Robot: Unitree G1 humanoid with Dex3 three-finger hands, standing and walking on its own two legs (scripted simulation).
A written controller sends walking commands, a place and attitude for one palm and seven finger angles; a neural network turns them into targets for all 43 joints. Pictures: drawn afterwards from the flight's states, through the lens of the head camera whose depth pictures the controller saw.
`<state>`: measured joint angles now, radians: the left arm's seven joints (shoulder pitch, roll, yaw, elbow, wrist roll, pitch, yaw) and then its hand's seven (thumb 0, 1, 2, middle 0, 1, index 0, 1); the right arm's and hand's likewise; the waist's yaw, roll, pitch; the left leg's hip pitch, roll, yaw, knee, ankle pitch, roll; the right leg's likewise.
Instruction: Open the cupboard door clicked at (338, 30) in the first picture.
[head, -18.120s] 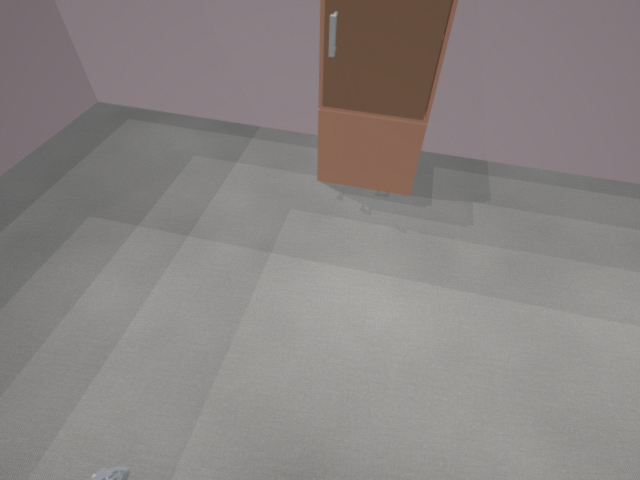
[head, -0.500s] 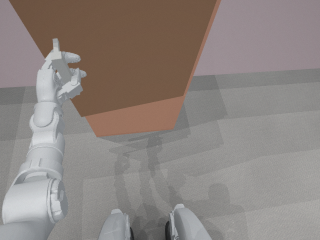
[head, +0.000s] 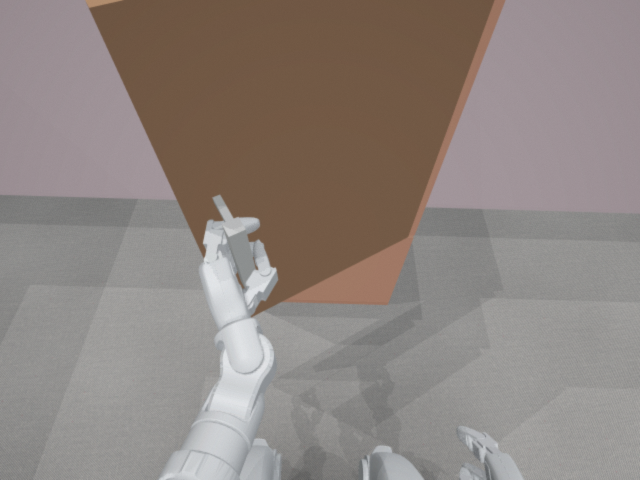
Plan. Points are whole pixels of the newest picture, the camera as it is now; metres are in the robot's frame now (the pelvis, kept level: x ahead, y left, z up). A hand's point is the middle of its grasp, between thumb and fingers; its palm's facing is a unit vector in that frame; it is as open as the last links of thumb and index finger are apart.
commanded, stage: pull the door open along its arc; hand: left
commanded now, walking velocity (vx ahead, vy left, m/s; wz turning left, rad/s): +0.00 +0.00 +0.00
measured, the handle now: (236, 245) +0.40 +0.13 +0.04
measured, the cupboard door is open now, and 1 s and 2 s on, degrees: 32 41 43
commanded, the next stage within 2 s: open thumb and fingers to let go in 0.16 s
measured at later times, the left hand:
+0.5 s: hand (300, 303) +0.32 +0.04 +0.04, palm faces +0.39 -0.92 -0.02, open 6.9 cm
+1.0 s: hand (300, 301) +0.32 +0.04 +0.04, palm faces +0.33 -0.94 -0.01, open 14.4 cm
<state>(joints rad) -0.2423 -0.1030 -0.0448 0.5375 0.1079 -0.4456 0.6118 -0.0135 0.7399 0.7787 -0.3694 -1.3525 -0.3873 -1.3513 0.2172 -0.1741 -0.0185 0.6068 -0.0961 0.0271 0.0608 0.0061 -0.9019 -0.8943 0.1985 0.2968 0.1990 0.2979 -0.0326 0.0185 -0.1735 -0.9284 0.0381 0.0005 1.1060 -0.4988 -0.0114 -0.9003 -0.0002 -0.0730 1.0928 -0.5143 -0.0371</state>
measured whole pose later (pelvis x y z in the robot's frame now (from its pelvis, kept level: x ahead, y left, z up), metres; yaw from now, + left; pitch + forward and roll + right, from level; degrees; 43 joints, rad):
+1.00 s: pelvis -0.01 -0.02 +0.00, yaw +2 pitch +17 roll +1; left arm -0.09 -0.12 -0.18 0.41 0.11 -0.41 0.59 -0.01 -0.47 0.31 -0.31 -0.89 -0.31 -0.89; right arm 0.21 -0.18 -0.02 0.62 -0.09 -0.04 0.02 0.01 -0.90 -0.89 0.20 0.30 0.20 0.30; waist -0.02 0.03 -0.18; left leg -0.91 0.03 -0.02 1.09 -0.48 -0.04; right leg -0.89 -0.01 -0.09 1.12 -0.53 -0.07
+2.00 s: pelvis -0.01 +0.00 -0.01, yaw +0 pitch +16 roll +0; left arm 0.23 0.06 -0.18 0.06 -0.03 -0.39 0.05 -0.01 -0.50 0.30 -0.19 -0.32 -0.20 -0.32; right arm 0.23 -0.21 0.02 0.44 -0.01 0.00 0.00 0.01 -0.90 -0.89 0.20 0.30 0.20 0.30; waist 0.00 0.03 -0.16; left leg -0.93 0.02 0.00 1.18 -0.53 -0.01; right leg -0.91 -0.02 -0.06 1.18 -0.55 -0.04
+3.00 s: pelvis +0.01 +0.01 +0.02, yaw +1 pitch +10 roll -2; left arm 0.57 0.23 0.07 -0.33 -0.24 -0.24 -0.18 -0.01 -0.47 0.31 -0.15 -0.30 -0.15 -0.30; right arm 0.29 -0.23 0.03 0.40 0.04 -0.08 -0.07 0.01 -0.90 -0.89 0.20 0.30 0.20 0.30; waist 0.00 0.05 -0.16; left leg -0.70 0.02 -0.02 1.03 -0.50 0.01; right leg -0.65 0.00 -0.09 0.98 -0.50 -0.02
